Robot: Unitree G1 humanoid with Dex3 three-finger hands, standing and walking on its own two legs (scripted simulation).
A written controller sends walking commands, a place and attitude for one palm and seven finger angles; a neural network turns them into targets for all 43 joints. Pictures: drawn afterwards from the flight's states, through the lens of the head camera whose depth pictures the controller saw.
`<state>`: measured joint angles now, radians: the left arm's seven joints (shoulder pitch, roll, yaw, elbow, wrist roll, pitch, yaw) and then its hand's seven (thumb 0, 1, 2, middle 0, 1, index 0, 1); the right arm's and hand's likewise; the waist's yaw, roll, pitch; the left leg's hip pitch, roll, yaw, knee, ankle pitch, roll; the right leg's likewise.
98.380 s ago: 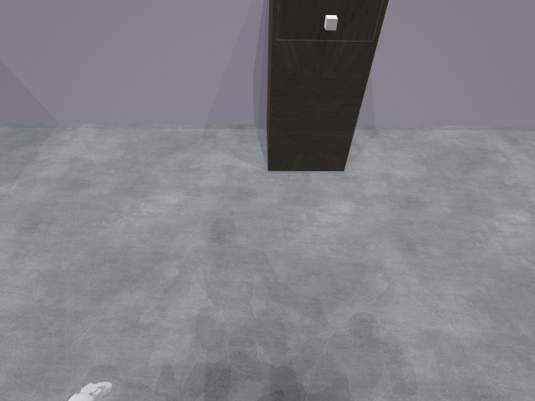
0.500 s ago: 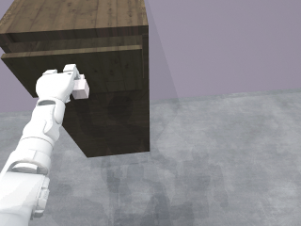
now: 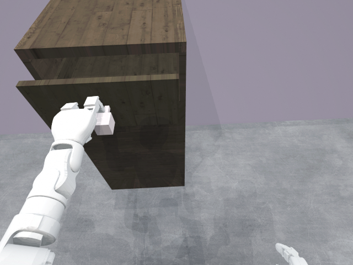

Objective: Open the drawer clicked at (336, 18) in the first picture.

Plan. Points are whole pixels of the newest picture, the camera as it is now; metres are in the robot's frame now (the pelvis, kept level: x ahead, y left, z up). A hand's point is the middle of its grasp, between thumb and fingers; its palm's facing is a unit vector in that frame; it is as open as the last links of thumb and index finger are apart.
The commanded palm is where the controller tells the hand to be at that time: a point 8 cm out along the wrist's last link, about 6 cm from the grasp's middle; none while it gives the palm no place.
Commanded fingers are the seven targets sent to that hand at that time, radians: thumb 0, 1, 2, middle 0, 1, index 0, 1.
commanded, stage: pull the drawer open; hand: left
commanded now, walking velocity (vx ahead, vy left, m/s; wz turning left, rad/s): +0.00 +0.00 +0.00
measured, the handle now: (105, 118) +0.46 +0.21 +0.05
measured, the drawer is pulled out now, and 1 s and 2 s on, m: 0.10 0.16 0.16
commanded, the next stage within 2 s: none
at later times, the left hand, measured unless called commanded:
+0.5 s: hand (81, 155) +0.34 +0.24 +0.05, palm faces +0.03 -0.08 -1.00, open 6.0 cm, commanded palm +0.32 +0.26 +0.10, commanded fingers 0.00 0.90 0.90 -0.40 -1.35 -0.40 -1.35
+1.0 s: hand (72, 168) +0.32 +0.26 +0.04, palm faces +0.01 -0.07 -1.00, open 5.0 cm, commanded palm +0.28 +0.25 +0.10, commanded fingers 0.00 0.90 0.90 -0.40 -1.35 -0.40 -1.35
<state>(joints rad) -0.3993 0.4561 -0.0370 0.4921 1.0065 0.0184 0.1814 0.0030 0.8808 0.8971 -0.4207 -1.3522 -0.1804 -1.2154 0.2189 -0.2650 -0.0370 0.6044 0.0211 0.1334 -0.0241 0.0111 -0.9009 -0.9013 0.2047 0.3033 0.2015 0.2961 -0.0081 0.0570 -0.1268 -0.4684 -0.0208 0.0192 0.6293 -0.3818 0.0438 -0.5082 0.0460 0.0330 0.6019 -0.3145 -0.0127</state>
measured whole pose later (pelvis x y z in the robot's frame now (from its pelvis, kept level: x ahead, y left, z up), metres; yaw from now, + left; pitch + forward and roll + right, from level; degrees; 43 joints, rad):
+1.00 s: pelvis -0.02 +0.00 +0.00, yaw +1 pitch +10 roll -1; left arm -0.20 0.45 -0.02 0.35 0.99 -0.05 0.22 0.00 0.88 0.90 -0.42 -1.35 -0.39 -1.32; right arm 0.24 -0.25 -0.05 0.65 0.01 0.09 -0.04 0.01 -0.90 -0.90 0.20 0.30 0.20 0.30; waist 0.02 0.07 -0.10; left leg -0.47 -0.04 0.00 0.67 -0.37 0.05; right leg -0.51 0.03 0.01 0.64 -0.31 -0.01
